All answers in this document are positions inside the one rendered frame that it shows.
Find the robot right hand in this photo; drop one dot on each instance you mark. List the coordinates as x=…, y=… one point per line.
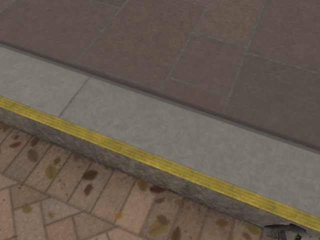
x=287, y=232

